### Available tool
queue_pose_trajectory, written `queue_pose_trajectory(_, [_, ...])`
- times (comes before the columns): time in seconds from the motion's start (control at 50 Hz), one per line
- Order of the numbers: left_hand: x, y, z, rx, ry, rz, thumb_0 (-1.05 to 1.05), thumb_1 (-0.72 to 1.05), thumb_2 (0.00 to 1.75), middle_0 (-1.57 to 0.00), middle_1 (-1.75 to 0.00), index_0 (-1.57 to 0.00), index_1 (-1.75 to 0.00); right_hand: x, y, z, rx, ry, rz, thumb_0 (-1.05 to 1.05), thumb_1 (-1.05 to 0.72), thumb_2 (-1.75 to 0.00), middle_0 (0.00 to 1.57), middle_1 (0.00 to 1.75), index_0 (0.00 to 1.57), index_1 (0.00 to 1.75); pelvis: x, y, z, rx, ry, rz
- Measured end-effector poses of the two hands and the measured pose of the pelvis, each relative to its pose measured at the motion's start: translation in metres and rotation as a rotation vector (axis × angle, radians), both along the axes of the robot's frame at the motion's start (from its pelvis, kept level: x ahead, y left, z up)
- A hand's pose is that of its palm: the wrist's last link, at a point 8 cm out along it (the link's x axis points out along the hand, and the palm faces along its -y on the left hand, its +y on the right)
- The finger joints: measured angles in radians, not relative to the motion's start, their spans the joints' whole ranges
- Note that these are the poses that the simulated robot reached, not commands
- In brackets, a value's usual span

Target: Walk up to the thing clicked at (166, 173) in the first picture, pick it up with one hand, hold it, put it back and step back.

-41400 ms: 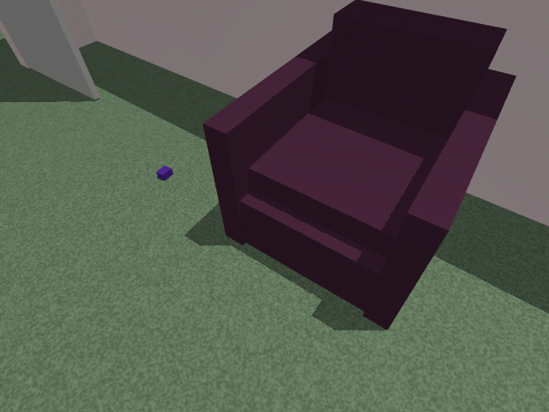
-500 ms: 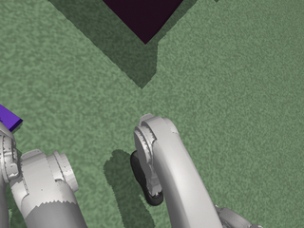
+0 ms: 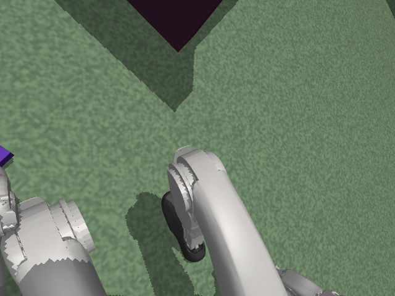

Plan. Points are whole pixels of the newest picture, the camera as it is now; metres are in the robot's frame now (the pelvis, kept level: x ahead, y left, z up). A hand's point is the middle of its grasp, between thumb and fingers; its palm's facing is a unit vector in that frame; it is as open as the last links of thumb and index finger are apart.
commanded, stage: rest palm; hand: left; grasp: from above
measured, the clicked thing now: out of the picture +0.43 +0.26 -0.30
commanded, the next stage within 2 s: close in 0.10 s
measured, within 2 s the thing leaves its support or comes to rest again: leaves its support in 1.88 s
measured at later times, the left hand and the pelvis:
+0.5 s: hand out of the picture +0.42 +0.28 -0.25, palm faces -0.34 -0.25 -0.91, open 11.7 cm; pelvis +0.00 +0.00 +0.00, yaw +0 degrees
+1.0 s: hand out of the picture +0.42 +0.28 -0.25, palm faces -0.35 -0.25 -0.90, open 9.8 cm; pelvis +0.00 +0.00 +0.01, yaw +0 degrees
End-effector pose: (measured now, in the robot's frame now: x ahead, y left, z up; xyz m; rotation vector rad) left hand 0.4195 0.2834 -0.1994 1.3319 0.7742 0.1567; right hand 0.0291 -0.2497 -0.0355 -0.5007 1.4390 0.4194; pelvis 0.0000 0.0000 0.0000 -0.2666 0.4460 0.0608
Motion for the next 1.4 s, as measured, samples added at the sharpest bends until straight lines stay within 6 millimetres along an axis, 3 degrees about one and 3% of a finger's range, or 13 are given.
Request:
queue_pose_trajectory(0.26, [0.000, 0.000, 0.001, 0.008, 0.007, -0.003, 0.00, -0.31, 0.83, -0.36, -0.76, -0.33, -0.80, 0.001, 0.000, 0.000, 0.006, -0.009, -0.002, 0.00, -0.91, -0.91, 0.20, 0.30, 0.20, 0.30, 0.000, -0.001, 0.001, 0.000, 0.000, -0.004])
queue_pose_trajectory(0.8, [0.005, -0.006, 0.005, 0.009, 0.015, -0.023, 0.00, -0.01, 0.57, -0.56, -0.61, -0.56, -0.62, -0.009, -0.002, 0.009, -0.013, 0.007, -0.012, 0.00, -0.90, -0.91, 0.20, 0.30, 0.20, 0.30, -0.001, -0.003, 0.007, 0.005, 0.013, -0.007])
queue_pose_trajectory(1.4, [-0.002, -0.001, 0.006, 0.007, 0.016, -0.043, 0.00, 0.17, 0.43, -0.79, -0.48, -0.69, -0.45, -0.001, -0.005, 0.010, -0.032, -0.016, 0.001, 0.00, -0.90, -0.90, 0.20, 0.30, 0.20, 0.30, -0.001, -0.004, 0.009, 0.010, 0.017, -0.007])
